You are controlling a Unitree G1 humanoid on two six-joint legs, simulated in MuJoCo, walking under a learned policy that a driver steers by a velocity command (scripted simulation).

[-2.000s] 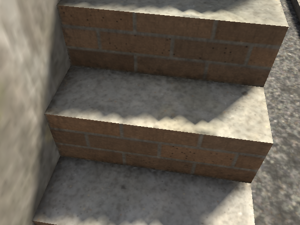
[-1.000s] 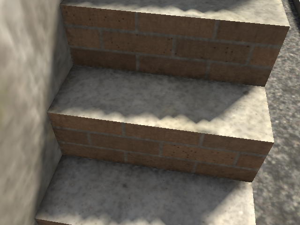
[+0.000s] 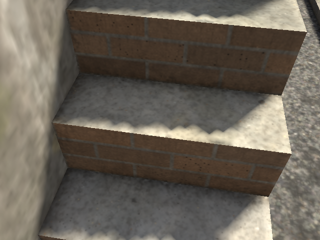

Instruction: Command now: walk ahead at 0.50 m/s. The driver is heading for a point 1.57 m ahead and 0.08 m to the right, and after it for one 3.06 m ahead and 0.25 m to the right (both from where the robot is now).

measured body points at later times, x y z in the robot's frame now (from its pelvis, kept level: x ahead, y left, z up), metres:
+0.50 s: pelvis +0.00 +0.00 +0.00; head +0.00 +0.01 +0.45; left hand +0.14 +0.24 -0.12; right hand +0.12 -0.26 -0.12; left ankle -0.05 +0.15 -0.74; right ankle -0.05 -0.13 -0.74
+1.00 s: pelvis +0.00 +0.00 +0.00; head -0.01 +0.01 +0.45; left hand +0.14 +0.24 -0.12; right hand +0.12 -0.26 -0.12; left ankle -0.05 +0.15 -0.74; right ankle -0.05 -0.13 -0.74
